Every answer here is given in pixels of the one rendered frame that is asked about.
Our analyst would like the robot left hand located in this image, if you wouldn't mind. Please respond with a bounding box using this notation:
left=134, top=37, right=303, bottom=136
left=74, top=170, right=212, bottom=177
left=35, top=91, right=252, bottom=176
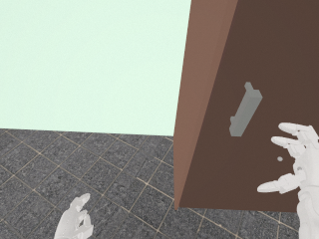
left=54, top=193, right=94, bottom=239

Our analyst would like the handle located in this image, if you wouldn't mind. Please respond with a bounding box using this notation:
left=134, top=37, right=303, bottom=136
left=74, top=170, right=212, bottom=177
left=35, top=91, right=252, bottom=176
left=229, top=82, right=262, bottom=136

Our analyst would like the wardrobe door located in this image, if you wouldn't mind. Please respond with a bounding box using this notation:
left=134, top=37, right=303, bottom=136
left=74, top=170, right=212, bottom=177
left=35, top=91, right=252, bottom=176
left=178, top=0, right=319, bottom=213

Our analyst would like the right robot forearm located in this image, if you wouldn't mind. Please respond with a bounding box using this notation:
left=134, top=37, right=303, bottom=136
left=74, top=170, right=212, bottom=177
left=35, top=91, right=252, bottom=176
left=296, top=185, right=319, bottom=239

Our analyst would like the robot right hand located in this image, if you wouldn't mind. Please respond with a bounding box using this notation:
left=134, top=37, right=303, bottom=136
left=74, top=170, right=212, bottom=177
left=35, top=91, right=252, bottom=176
left=257, top=122, right=319, bottom=194

